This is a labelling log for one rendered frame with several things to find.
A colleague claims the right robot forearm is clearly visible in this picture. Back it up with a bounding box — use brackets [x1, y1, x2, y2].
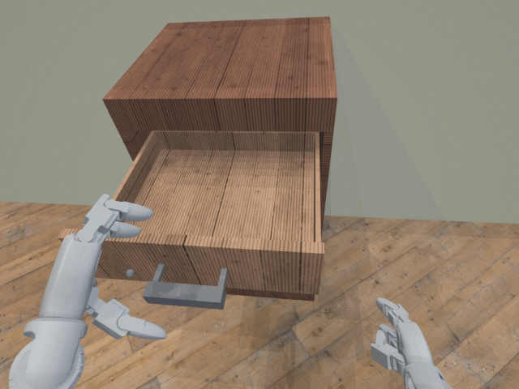
[404, 361, 452, 389]

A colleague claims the left robot forearm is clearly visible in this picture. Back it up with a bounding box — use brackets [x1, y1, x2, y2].
[9, 318, 88, 389]

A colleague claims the drawer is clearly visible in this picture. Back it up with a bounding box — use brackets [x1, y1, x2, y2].
[58, 130, 324, 295]

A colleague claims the handle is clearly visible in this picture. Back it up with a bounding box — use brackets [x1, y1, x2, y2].
[142, 263, 228, 310]

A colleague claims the cabinet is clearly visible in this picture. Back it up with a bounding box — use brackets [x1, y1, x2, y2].
[102, 16, 337, 301]

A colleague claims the right robot hand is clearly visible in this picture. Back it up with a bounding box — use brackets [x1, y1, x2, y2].
[371, 297, 434, 376]

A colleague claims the left robot hand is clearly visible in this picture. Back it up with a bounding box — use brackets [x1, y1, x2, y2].
[38, 194, 167, 340]

